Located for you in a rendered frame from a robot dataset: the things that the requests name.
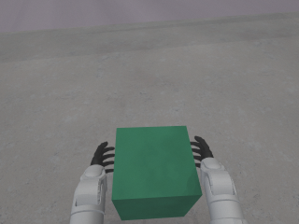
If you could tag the robot right forearm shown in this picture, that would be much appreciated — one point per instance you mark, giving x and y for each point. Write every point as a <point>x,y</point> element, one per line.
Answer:
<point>221,194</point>

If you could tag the carton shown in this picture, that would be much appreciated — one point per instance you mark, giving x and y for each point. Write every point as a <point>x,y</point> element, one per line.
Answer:
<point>154,174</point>

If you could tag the robot right hand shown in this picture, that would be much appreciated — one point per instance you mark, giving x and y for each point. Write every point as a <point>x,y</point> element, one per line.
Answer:
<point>204,150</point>

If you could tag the robot left forearm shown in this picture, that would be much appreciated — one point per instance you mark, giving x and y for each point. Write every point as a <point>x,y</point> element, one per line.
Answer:
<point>89,201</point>

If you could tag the robot left hand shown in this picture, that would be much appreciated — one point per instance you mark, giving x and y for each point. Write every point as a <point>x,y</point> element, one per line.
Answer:
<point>99,156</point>

